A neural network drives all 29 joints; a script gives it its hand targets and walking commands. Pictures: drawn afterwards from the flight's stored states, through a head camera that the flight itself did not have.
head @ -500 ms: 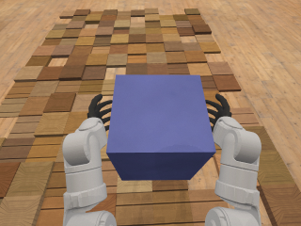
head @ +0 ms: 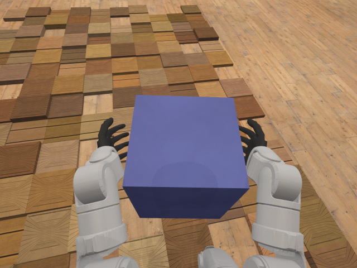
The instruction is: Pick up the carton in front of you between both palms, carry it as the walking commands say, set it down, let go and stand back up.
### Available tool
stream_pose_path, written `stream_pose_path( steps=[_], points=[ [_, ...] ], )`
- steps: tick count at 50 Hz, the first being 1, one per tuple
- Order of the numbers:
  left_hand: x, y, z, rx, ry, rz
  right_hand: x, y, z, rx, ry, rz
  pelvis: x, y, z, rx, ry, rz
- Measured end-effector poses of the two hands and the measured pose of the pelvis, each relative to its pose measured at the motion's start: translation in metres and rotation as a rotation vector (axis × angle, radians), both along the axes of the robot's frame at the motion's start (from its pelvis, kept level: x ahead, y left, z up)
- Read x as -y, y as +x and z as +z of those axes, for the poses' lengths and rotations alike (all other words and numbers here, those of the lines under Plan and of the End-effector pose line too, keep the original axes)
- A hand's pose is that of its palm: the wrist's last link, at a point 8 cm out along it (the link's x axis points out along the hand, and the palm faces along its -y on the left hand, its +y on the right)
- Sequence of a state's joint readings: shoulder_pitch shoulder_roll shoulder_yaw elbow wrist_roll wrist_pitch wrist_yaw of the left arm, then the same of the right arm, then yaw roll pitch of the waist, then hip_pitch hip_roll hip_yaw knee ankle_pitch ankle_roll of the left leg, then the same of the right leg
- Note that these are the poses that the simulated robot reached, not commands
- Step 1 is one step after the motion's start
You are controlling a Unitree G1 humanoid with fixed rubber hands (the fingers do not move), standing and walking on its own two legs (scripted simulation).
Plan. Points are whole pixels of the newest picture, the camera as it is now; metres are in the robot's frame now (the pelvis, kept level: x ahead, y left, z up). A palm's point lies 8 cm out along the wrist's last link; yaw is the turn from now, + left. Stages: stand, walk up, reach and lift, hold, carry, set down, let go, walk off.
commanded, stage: carry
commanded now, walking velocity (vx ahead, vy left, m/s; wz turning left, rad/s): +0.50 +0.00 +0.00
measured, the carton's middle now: (182, 163) +0.35 -0.02 +0.02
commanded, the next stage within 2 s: none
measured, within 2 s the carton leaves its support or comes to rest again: neither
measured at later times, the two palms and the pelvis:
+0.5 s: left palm (105, 65) +0.60 +0.17 +0.12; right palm (213, 59) +0.63 -0.14 +0.12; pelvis +0.31 -0.01 +0.03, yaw +3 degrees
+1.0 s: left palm (96, 26) +0.82 +0.22 +0.12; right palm (187, 27) +0.83 -0.08 +0.11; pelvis +0.49 +0.05 +0.00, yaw +2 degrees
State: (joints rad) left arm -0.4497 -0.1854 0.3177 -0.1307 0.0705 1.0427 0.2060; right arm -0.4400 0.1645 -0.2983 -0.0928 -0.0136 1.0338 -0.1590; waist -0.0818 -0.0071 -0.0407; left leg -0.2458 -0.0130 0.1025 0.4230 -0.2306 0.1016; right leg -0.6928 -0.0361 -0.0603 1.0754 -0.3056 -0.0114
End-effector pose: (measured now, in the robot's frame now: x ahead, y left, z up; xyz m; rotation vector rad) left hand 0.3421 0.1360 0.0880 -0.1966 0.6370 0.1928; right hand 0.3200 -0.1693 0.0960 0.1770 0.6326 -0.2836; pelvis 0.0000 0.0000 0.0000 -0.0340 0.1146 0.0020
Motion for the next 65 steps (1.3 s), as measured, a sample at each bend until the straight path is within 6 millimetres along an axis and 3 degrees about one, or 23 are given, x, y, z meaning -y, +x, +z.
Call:
stream_pose_path(
  steps=[5, 10, 14, 18, 26, 29, 33, 35, 39, 46, 50, 57, 60, 65],
  points=[
    [0.005, 0.066, -0.007, 0.038, 0.042, 0.006, 0.007, 0.067, -0.007, 0.035, -0.012, 0.005, 0.008, 0.071, -0.007, 0.007, 0.006, 0.01],
    [0.007, 0.131, -0.015, 0.044, 0.081, 0.03, 0.01, 0.149, -0.023, 0.043, -0.017, 0.057, 0.02, 0.147, -0.017, 0.03, -0.018, 0.022],
    [-0.006, 0.157, -0.017, -0.012, 0.069, 0.087, -0.005, 0.2, -0.025, -0.012, -0.014, 0.124, 0.028, 0.187, 0.0, 0.027, 0.005, 0.033],
    [-0.019, 0.185, -0.003, -0.005, 0.035, 0.115, -0.02, 0.241, -0.012, -0.012, -0.002, 0.146, 0.03, 0.228, 0.018, 0.019, 0.025, 0.049],
    [-0.031, 0.269, 0.04, 0.092, 0.08, 0.074, -0.035, 0.319, 0.029, 0.088, -0.056, 0.151, 0.007, 0.322, 0.028, 0.027, 0.027, 0.051],
    [-0.04, 0.306, 0.046, 0.133, 0.075, 0.049, -0.043, 0.348, 0.038, 0.128, -0.053, 0.129, -0.008, 0.36, 0.019, 0.043, 0.013, 0.045],
    [-0.058, 0.359, 0.042, 0.199, 0.065, 0.041, -0.059, 0.39, 0.037, 0.195, -0.064, 0.096, -0.03, 0.406, -0.012, 0.059, -0.007, 0.025],
    [-0.065, 0.382, 0.035, 0.197, 0.073, 0.031, -0.065, 0.409, 0.032, 0.192, -0.084, 0.093, -0.036, 0.416, -0.023, 0.048, 0.003, 0.036],
    [-0.072, 0.414, 0.02, 0.138, 0.037, 0.03, -0.074, 0.435, 0.022, 0.137, -0.064, 0.098, -0.042, 0.435, -0.028, 0.048, 0.014, 0.017],
    [-0.083, 0.465, 0.027, 0.08, 0.038, 0.053, -0.084, 0.49, 0.021, 0.087, -0.011, 0.086, -0.052, 0.469, -0.011, 0.016, -0.042, 0.03],
    [-0.085, 0.482, 0.029, 0.036, 0.049, 0.05, -0.087, 0.512, 0.018, 0.04, -0.007, 0.102, -0.052, 0.486, 0.005, 0.003, -0.034, 0.036],
    [-0.082, 0.489, 0.025, -0.008, 0.047, 0.043, -0.088, 0.527, 0.014, -0.003, 0.005, 0.151, -0.05, 0.517, 0.025, 0.005, -0.005, 0.024],
    [-0.078, 0.495, 0.016, -0.006, 0.08, 0.009, -0.083, 0.529, 0.006, 0.0, -0.009, 0.148, -0.049, 0.527, 0.02, 0.009, -0.011, 0.027],
    [-0.057, 0.498, -0.012, -0.023, 0.117, -0.059, -0.063, 0.523, -0.024, -0.026, -0.067, 0.156, -0.039, 0.54, 0.002, 0.039, 0.002, 0.038]
  ],
)
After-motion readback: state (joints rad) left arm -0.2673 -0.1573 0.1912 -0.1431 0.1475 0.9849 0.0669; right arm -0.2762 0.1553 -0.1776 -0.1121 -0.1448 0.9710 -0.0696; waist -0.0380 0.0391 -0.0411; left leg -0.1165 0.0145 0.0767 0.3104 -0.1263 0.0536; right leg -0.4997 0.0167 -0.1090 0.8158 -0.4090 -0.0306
